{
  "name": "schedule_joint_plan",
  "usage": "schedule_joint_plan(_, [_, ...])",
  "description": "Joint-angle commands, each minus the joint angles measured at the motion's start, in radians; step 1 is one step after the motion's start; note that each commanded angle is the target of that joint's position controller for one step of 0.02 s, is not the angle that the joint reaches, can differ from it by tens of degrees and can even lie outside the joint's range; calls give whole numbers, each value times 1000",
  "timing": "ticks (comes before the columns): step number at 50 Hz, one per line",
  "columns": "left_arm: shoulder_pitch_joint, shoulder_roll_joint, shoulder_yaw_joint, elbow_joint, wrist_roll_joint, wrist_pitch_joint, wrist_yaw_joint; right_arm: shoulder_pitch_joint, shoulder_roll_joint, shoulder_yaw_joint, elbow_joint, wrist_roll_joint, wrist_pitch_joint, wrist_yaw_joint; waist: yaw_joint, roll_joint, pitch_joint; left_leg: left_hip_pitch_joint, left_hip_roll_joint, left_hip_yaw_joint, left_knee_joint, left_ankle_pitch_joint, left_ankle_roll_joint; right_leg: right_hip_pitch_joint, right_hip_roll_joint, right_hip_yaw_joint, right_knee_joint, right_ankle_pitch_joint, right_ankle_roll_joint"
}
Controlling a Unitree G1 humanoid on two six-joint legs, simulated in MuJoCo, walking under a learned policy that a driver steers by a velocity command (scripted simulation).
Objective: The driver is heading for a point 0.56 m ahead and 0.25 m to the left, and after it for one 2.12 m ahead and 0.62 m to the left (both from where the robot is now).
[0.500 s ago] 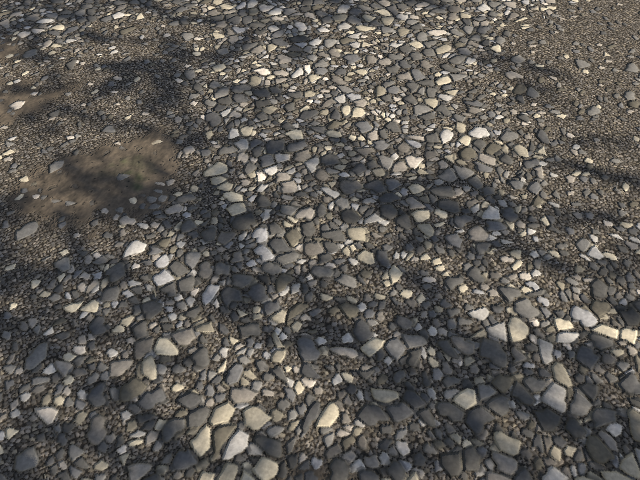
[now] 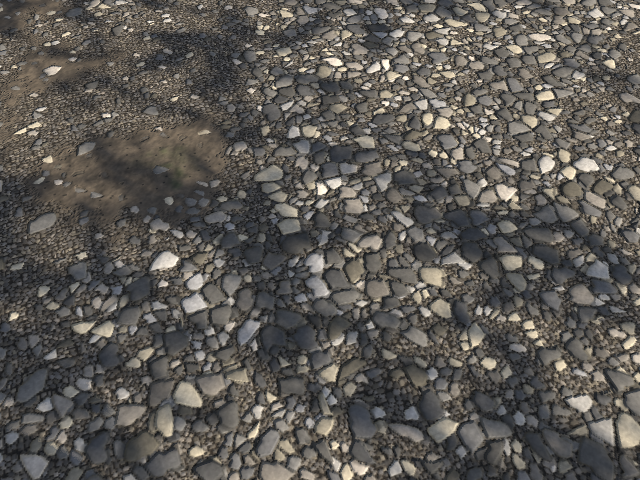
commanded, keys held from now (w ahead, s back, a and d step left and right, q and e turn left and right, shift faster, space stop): w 0.12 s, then no key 0.08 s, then q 0.80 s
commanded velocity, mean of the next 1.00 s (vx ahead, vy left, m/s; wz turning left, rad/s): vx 0.18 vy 0.00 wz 0.34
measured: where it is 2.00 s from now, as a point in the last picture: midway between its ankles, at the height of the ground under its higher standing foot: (251, 443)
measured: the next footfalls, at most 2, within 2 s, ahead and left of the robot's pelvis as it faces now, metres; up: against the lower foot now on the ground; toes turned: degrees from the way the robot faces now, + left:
right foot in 0.36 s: +0.41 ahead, -0.08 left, +0.00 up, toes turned +4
left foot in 0.80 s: +0.28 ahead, +0.14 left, +0.00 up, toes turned +20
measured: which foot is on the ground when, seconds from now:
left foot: down 0.00-0.40, up 0.42-0.78, down 0.80-1.00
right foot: up 0.00-0.34, down 0.36-0.80, up 0.82-1.00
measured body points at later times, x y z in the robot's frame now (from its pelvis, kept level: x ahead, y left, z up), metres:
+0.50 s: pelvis +0.24 +0.00 -0.05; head +0.27 -0.01 +0.40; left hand +0.43 +0.25 -0.13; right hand +0.29 -0.26 -0.20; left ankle +0.13 +0.13 -0.69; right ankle +0.37 -0.09 -0.77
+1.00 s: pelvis +0.26 +0.06 -0.03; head +0.28 +0.10 +0.42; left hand +0.31 +0.38 -0.15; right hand +0.47 -0.16 -0.12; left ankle +0.25 +0.13 -0.77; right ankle +0.36 -0.09 -0.68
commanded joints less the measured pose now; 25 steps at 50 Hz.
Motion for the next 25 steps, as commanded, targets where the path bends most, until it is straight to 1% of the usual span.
schedule_joint_plan(1, [20, 95, 26, -43, -96, -38, -14, 640, -213, -64, 162, 23, -18, -6, -322, 276, -353, 1050, 182, -99, 414, 801, 135, -906, 7, 102, 830, -56, -11])
schedule_joint_plan(2, [-46, 140, 42, -83, -98, -58, -23, 611, -155, -52, 155, 8, -5, -8, -336, 208, -419, 1011, 199, -185, 342, 583, 198, -989, -29, 117, 885, 10, -13])
schedule_joint_plan(3, [-134, 156, 56, -130, -83, -58, -21, 538, -103, -30, 151, 0, 4, -18, -301, 98, -361, 873, 191, -190, 276, 496, 212, -1042, -78, 74, 873, 90, -10])
schedule_joint_plan(4, [-189, 94, 36, -214, -96, -48, -2, 470, -226, -61, 172, -1, 6, -27, -241, 76, -364, 748, 310, -449, 81, 32, 338, -1086, -91, -12, 917, 234, 7])
schedule_joint_plan(5, [-236, 59, 30, -225, -81, -24, 13, 396, -194, -47, 161, -7, 9, -41, -199, -95, -279, 549, 336, -487, 3, -98, 363, -1055, -130, -28, 927, 277, 17])
schedule_joint_plan(6, [-274, 35, 24, -246, -58, -3, 13, 319, -152, -29, 147, -22, 6, -43, -157, -172, -184, 359, 351, -458, 0, -126, 358, -1022, -156, 27, 905, 320, -8])
schedule_joint_plan(7, [-348, 7, 21, -273, -55, 13, 14, 241, -84, -6, 139, -27, -11, -40, -123, -167, -48, 197, 326, -401, 8, -159, 282, -1059, -199, 98, 769, 373, -47])
schedule_joint_plan(8, [-374, 57, 32, -289, -52, 20, 14, 168, -41, 12, 127, -19, -21, -33, -91, -119, 59, 76, 223, -268, -23, -208, 203, -1047, -210, 107, 498, 488, -73])
schedule_joint_plan(9, [-417, 90, 40, -328, -31, 13, 15, 89, -60, 14, 103, -23, -23, -49, -64, -55, 151, -190, 69, -62, -130, -230, 144, -808, -199, 60, 54, 620, -63])
schedule_joint_plan(10, [-410, 124, 59, -313, -4, -5, 15, 70, -69, 15, 86, -44, -31, -65, -65, -38, 129, -332, -45, 59, -125, -151, 128, -540, -143, 6, -225, 846, -42])
schedule_joint_plan(11, [-429, 134, 68, -295, 15, -22, 6, 135, -102, 8, 94, -45, -44, -77, -93, -53, 74, -368, -72, 63, -99, -69, 135, -346, -106, -20, -374, 1029, -21])
schedule_joint_plan(12, [-472, 124, 68, -318, 13, -28, -7, 207, -163, -8, 114, -19, -49, -84, -106, -25, 15, -282, -30, 21, -138, 26, 169, -274, -73, -31, -447, 1103, 6])
schedule_joint_plan(13, [-525, 121, 61, -343, 0, -24, -14, 213, -219, -25, 118, 5, -45, -90, -112, -5, 21, -150, 18, -34, -156, 68, 183, -315, -81, 12, -549, 1067, 9])
schedule_joint_plan(14, [-580, 134, 59, -371, -8, -20, -20, 205, -222, -33, 116, 22, -37, -95, -122, -17, 48, -20, 42, -75, -141, 91, 175, -382, -86, 44, -656, 1029, -3])
schedule_joint_plan(15, [-632, 152, 61, -386, -5, -16, -25, 235, -194, -35, 128, 30, -25, -95, -146, -37, 68, 100, 43, -92, -98, 110, 159, -442, -77, 39, -742, 1010, -19])
schedule_joint_plan(16, [-660, 184, 70, -397, 3, -19, -32, 282, -177, -39, 138, 29, -17, -92, -166, -60, 72, 170, 42, -111, -48, 86, 142, -448, -65, 31, -800, 1026, -36])
schedule_joint_plan(17, [-653, 206, 78, -397, 14, -23, -36, 312, -169, -43, 140, 26, -8, -88, -170, -56, 51, 220, 38, -126, 8, 77, 128, -418, -60, 25, -832, 1035, -54])
schedule_joint_plan(18, [-619, 237, 91, -383, 29, -26, -36, 337, -154, -44, 137, 19, -1, -82, -167, -66, 17, 240, -5, -123, 88, 60, 108, -343, -53, 12, -856, 1075, -70])
schedule_joint_plan(19, [-538, 294, 109, -367, 40, -29, -30, 374, -138, -46, 122, -1, 5, -77, -158, -121, -64, 183, -94, -85, 231, -20, 72, -154, -98, 36, -817, 1452, -88])
schedule_joint_plan(20, [-420, 333, 120, -347, 47, -23, -29, 472, -28, -21, 113, -16, 3, -66, -165, -262, -235, -136, -174, -56, 501, -412, 17, 284, -309, 172, -683, 1817, -211])
schedule_joint_plan(21, [-341, 331, 120, -356, 21, -4, -34, 439, -37, -4, 66, -2, 3, -62, -93, -382, -455, -255, -258, -26, 846, -960, -28, 424, -517, 396, -737, 1784, -331])
schedule_joint_plan(22, [-375, 307, 112, -387, 11, 8, -30, 394, -139, -36, 48, 7, 15, -54, -91, -277, -491, -301, -224, -128, 971, -975, -31, 362, -487, 445, -792, 1468, -316])
schedule_joint_plan(23, [-475, 302, 107, -405, 5, 21, -22, 316, -161, -51, 11, 12, 36, -60, -126, -225, -378, -369, -183, -93, 995, -881, -38, 232, -452, 382, -851, 1208, -280])
schedule_joint_plan(24, [-558, 261, 95, -407, 4, 33, -13, 277, -145, -56, -3, 9, 64, -70, -158, -210, -256, -384, -149, -55, 965, -819, -50, 76, -413, 309, -911, 1038, -265])
schedule_joint_plan(25, [-616, 247, 92, -407, 13, 40, -9, 281, -139, -64, -11, 4, 89, -83, -193, -227, -191, -327, -121, -48, 924, -762, -60, -71, -383, 262, -962, 885, -249])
